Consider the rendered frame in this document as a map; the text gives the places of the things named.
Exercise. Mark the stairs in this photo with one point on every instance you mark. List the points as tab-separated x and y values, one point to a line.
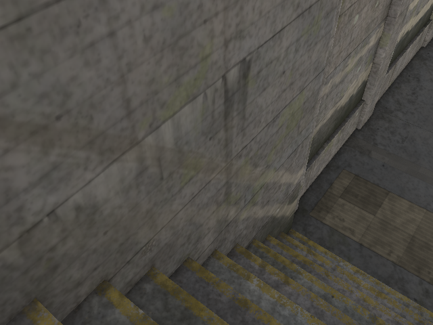
287	280

